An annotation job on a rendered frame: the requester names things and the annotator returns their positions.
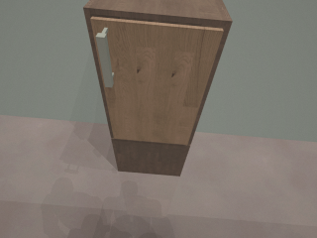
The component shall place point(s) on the handle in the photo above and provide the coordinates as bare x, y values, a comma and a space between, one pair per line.
104, 55

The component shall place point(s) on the cupboard door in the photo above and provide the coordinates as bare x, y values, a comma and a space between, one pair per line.
160, 75

